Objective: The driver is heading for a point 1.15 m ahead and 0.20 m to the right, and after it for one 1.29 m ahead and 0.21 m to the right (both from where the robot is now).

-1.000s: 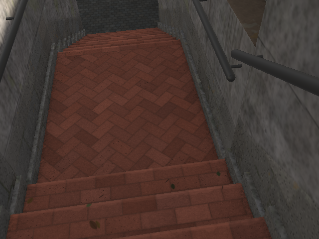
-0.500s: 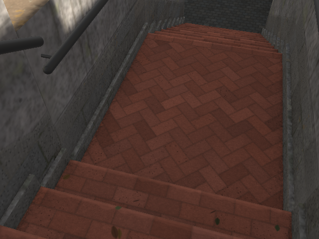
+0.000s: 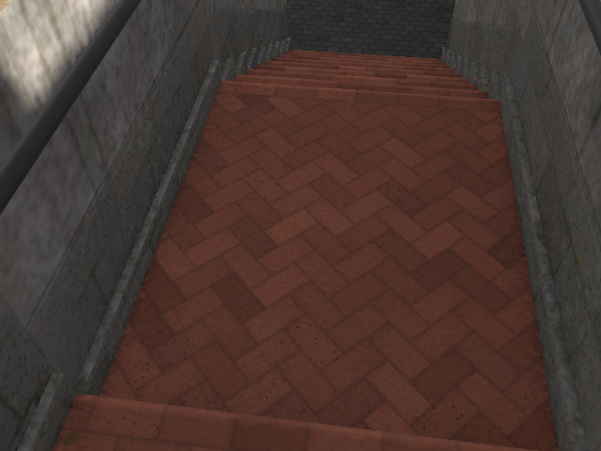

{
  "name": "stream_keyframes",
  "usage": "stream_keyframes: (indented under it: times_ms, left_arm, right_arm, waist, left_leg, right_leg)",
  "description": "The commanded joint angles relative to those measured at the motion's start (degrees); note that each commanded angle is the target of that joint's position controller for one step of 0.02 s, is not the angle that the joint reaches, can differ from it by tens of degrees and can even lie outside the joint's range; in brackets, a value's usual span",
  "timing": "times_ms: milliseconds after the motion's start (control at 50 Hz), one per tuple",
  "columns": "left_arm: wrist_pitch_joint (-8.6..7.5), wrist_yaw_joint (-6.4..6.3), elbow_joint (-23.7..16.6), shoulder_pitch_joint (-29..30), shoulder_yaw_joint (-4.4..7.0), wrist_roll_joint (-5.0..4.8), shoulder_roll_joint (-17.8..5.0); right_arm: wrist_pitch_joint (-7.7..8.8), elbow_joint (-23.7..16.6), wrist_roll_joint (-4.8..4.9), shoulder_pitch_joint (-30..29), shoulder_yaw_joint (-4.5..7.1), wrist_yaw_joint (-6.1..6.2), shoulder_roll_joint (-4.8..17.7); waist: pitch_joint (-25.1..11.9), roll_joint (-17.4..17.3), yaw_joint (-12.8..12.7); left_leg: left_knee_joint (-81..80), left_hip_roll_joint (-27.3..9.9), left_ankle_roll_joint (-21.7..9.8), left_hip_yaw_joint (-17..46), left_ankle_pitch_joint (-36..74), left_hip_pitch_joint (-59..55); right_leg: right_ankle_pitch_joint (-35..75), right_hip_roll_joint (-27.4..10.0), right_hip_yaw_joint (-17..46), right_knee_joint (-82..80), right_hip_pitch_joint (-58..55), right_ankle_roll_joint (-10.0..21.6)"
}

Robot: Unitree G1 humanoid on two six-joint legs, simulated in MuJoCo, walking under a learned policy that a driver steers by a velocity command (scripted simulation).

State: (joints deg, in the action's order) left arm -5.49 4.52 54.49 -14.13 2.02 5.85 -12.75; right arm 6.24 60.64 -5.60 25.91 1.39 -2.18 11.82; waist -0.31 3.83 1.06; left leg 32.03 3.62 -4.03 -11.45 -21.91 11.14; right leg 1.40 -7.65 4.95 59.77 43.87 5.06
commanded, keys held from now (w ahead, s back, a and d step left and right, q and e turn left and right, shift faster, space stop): w+e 0.40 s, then w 0.60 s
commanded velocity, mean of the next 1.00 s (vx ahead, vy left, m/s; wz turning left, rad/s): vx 0.50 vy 0.00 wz -0.30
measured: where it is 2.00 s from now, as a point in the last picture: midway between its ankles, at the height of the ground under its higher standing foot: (377, 314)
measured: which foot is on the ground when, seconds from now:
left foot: down 0.00-0.28, up 0.30-0.64, down 0.66-1.00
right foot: up 0.00-0.24, down 0.26-0.68, up 0.70-1.00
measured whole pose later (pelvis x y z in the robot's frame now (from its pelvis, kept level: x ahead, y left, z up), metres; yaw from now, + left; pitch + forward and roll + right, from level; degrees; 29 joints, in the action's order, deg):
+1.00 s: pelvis +0.59 -0.10 -0.33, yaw -19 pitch +2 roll +3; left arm -4.4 4.4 50.2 -7.7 -1.5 6.6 -12.7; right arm 8.6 61.9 -4.7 32.4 -3.3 -0.1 6.8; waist -1.3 3.3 5.9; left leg 43.7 4.7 -4.8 -7.3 -31.7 14.6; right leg 23.5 -7.0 4.8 49.4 51.0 1.6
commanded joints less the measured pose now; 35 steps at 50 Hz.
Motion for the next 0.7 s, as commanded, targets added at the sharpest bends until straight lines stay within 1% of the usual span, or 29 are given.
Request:
stream_keyframes:
  times_ms: [20,40,80,140,180,200,220,240,260,280,300,320,340,360,380,400,420,440,460,480,500,520,540,580,620,640,660,680,700]
  left_arm:
    - [0.11,-0.01,-0.32,-6.60,-1.67,-0.17,1.90]
    - [0.60,-0.09,-0.08,-5.80,-1.39,-0.33,1.32]
    - [1.82,0.88,-3.32,-1.75,-1.02,-0.34,-0.81]
    - [2.04,0.09,-7.00,8.82,-1.26,-0.65,-2.69]
    - [2.37,-0.47,-7.74,14.42,-2.10,0.20,-1.38]
    - [2.09,-0.86,-7.61,15.71,-2.02,-0.21,-1.37]
    - [1.30,-0.91,-4.20,8.26,-1.52,0.78,-1.09]
    - [1.01,-0.75,-1.64,2.15,-0.05,0.39,-4.63]
    - [0.23,-1.32,0.92,-2.99,1.90,-0.76,-8.12]
    - [-0.01,-1.57,3.98,-13.66,3.61,-1.04,-11.30]
    - [0.46,-1.81,8.77,-30.02,5.25,-1.13,-16.08]
    - [0.31,-1.53,12.27,-39.51,5.32,0.50,-15.03]
    - [-2.05,-1.64,11.97,-36.59,4.46,-0.23,-12.36]
    - [-2.72,-1.33,9.01,-26.04,3.33,-1.94,-8.04]
    - [-2.26,-1.29,7.51,-19.02,0.87,-2.20,-1.32]
    - [-2.59,-1.43,4.70,-9.88,-1.92,-1.31,4.00]
    - [-2.75,-1.43,3.06,-5.69,-1.63,-1.68,0.90]
    - [-2.71,-1.79,1.56,-3.30,-2.41,-3.61,2.00]
    - [-2.83,-1.68,1.49,-2.72,-1.99,-3.70,-1.09]
    - [-3.37,-1.58,1.18,-2.64,-2.00,-1.56,-2.40]
    - [-4.20,-2.38,1.61,-6.39,-2.68,-0.46,0.20]
    - [-4.42,-2.97,1.68,-8.43,-2.42,-0.65,-0.67]
    - [-4.71,-4.06,-0.19,-7.19,-2.43,-1.03,-1.08]
    - [-3.79,-2.99,1.20,-12.40,-2.23,-0.67,-4.87]
    - [-1.89,-2.04,0.93,-16.41,-2.59,-0.96,-4.06]
    - [-0.93,-1.78,1.94,-15.45,-2.58,-0.44,-4.56]
    - [-0.01,-0.77,1.51,-13.88,-1.76,-0.12,-7.56]
    - [-0.11,1.34,2.27,-13.85,-1.47,1.42,-7.84]
    - [-0.08,2.50,6.48,-31.65,-2.21,-1.23,2.56]
  right_arm:
    - [2.03,-1.27,-0.68,1.66,-2.30,1.13,-1.58]
    - [1.56,-1.64,-1.47,1.29,-2.76,0.64,-1.30]
    - [1.02,-2.35,-2.45,-0.91,-3.33,-0.32,-0.59]
    - [0.72,0.72,-0.47,6.00,-2.43,0.82,3.78]
    - [-0.73,2.96,0.51,12.70,-2.07,2.60,3.21]
    - [-1.42,3.15,0.02,13.21,-2.07,3.30,2.58]
    - [-1.63,2.11,-2.29,11.04,-1.69,2.04,4.05]
    - [-1.52,1.40,-0.90,6.72,-0.98,1.26,4.71]
    - [-2.12,0.65,0.61,4.03,0.17,0.56,8.20]
    - [-2.90,3.54,-2.07,9.17,0.61,-1.82,8.53]
    - [-2.81,2.87,-2.46,17.43,-1.45,-4.13,-0.23]
    - [-0.96,-4.83,2.01,3.55,-0.28,-4.14,2.84]
    - [1.30,-13.93,4.40,-14.19,0.34,-2.16,3.73]
    - [1.56,-16.84,4.80,-20.49,0.99,-0.12,5.80]
    - [1.58,-16.63,2.86,-17.70,0.94,1.30,5.17]
    - [1.18,-13.99,0.91,-13.12,0.29,2.25,2.48]
    - [-0.23,-13.95,0.18,-11.46,-0.21,2.85,-0.32]
    - [-1.26,-11.90,-0.56,-7.58,-0.55,2.50,-1.58]
    - [-1.94,-12.11,-0.23,-5.46,-0.83,1.64,-1.97]
    - [-1.74,-10.32,-0.09,-0.41,-1.68,0.55,-2.45]
    - [-1.46,-9.86,-0.67,-2.47,-1.90,-0.24,-1.98]
    - [-1.80,-11.73,-1.08,-6.75,-1.86,-0.49,-0.12]
    - [-1.87,-13.32,0.31,-11.76,-1.97,-0.41,2.10]
    - [-2.71,-15.61,1.03,-17.84,-1.36,-0.28,4.95]
    - [-2.28,-16.25,-0.25,-20.12,-0.96,-0.86,6.53]
    - [-1.69,-14.74,0.88,-17.68,-0.51,-0.40,7.56]
    - [-0.93,-12.28,1.94,-8.96,1.27,-0.26,11.39]
    - [0.10,-8.28,2.69,4.98,4.11,-0.24,16.38]
    - [-0.33,-4.74,1.34,14.12,4.33,-1.67,19.55]
  waist:
    - [3.59,-0.06,-2.05]
    - [3.25,-3.80,-1.99]
    - [5.80,-5.31,-3.17]
    - [11.42,-3.71,1.65]
    - [13.23,-4.50,6.23]
    - [12.68,-4.69,6.98]
    - [8.50,-6.82,3.11]
    - [7.54,-3.78,-0.45]
    - [5.73,0.53,-3.67]
    - [1.65,1.45,-7.00]
    - [-18.18,12.86,-8.64]
    - [-18.86,7.48,-14.67]
    - [-9.23,5.55,-17.35]
    - [-2.41,1.18,-13.65]
    - [-1.46,-5.52,-8.00]
    - [4.25,-11.82,-1.24]
    - [8.81,-5.36,0.88]
    - [7.58,-5.53,0.94]
    - [5.21,-2.13,3.18]
    - [4.20,-2.56,4.42]
    - [3.91,-5.24,0.86]
    - [2.80,-4.86,-1.36]
    - [2.80,-5.91,-3.28]
    - [5.64,-2.52,-3.49]
    - [7.60,-2.80,-5.13]
    - [7.31,-1.39,-3.49]
    - [4.85,-4.27,0.77]
    - [-2.03,-7.39,7.09]
    - [-19.24,-24.27,1.85]
  left_leg:
    - [-4.03,-18.25,-9.57,8.50,23.08,4.04]
    - [-3.61,-15.52,-8.63,5.45,18.77,12.06]
    - [-3.99,-15.69,-7.17,4.94,12.96,21.52]
    - [2.53,-20.94,-6.28,9.91,11.54,2.83]
    - [5.08,-22.43,-5.55,12.98,11.90,-8.53]
    - [6.60,-21.69,-4.68,11.99,12.34,-6.72]
    - [13.22,-21.17,-4.07,8.70,20.74,1.29]
    - [20.23,-19.58,-2.35,5.04,25.49,0.42]
    - [30.61,-14.87,-1.67,1.28,23.15,2.26]
    - [44.31,-12.85,1.28,0.17,20.35,14.22]
    - [73.67,-6.26,6.57,1.45,-18.16,30.12]
    - [82.60,-4.07,7.34,6.79,-27.70,43.87]
    - [78.19,-3.70,7.17,9.29,-26.34,57.12]
    - [74.70,-7.92,5.58,12.22,-21.43,59.20]
    - [64.61,-11.02,3.05,16.60,-14.43,52.75]
    - [44.31,-15.29,0.83,21.26,0.64,40.47]
    - [43.18,-14.52,-0.15,18.43,-0.93,33.84]
    - [31.45,-14.60,0.44,17.64,6.68,24.64]
    - [30.73,-11.82,1.00,13.69,9.61,13.70]
    - [33.27,-8.96,1.12,10.77,21.62,3.18]
    - [24.59,-11.53,2.39,16.51,40.27,11.41]
    - [18.55,-10.41,3.03,14.91,43.81,13.91]
    - [3.73,-10.03,3.78,13.41,53.89,8.70]
    - [3.23,-8.97,5.39,10.14,44.84,4.51]
    - [-5.33,-9.11,3.86,10.64,31.94,6.88]
    - [-7.14,-9.12,2.99,10.84,36.00,2.16]
    - [-11.06,-8.51,0.64,9.87,36.31,-5.28]
    - [-3.19,-9.77,-5.06,9.15,40.52,-22.85]
    - [11.50,-21.46,-18.63,20.84,73.45,-47.32]
  right_leg:
    - [25.20,-3.74,6.30,-18.37,-0.73,-1.15]
    - [28.88,-1.78,2.11,-17.88,-11.10,-1.27]
    - [26.61,0.43,-1.42,-12.57,-20.26,-0.55]
    - [16.01,-0.97,-0.69,-25.24,-7.49,-1.06]
    - [10.96,-1.20,-2.28,-34.25,-1.44,-1.33]
    - [11.31,-0.29,-4.19,-35.63,-6.38,-1.08]
    - [14.11,3.70,-9.40,-22.06,-22.31,-0.77]
    - [8.66,3.52,-8.97,-29.46,-24.70,-0.59]
    - [7.52,7.54,-15.42,-41.01,-35.83,-0.70]
    - [21.61,6.65,-14.16,-37.19,-57.02,2.49]
    - [52.27,-5.92,2.69,-18.98,-88.60,18.70]
    - [50.63,-7.76,10.95,-22.43,-93.93,19.83]
    - [25.27,-9.64,18.02,-28.97,-85.20,20.80]
    - [5.73,-12.05,22.26,-33.51,-71.85,19.32]
    - [-3.07,-11.44,21.03,-32.63,-58.52,17.16]
    - [-0.82,-10.12,15.37,-33.87,-37.01,14.04]
    - [-4.28,-8.54,14.97,-37.33,-22.65,16.37]
    - [-8.23,-6.40,10.79,-39.52,-11.61,15.59]
    - [-9.97,-1.41,6.62,-36.94,-2.42,13.43]
    - [-12.97,2.23,2.31,-30.32,7.84,11.76]
    - [-16.52,3.40,2.65,-24.75,0.84,10.62]
    - [-20.53,3.77,3.20,-20.41,-3.83,9.88]
    - [-29.99,7.15,-0.02,-16.84,-1.29,6.48]
    - [-37.21,3.98,7.24,-14.30,-1.19,7.77]
    - [-36.72,-0.35,14.71,-9.99,-10.76,8.78]
    - [-34.29,-0.27,15.67,-5.71,-12.22,7.99]
    - [-27.90,0.67,15.14,2.51,-14.43,6.22]
    - [-13.60,4.69,9.84,19.40,-7.89,1.63]
    - [-48.17,14.41,-1.74,52.86,7.15,-5.28]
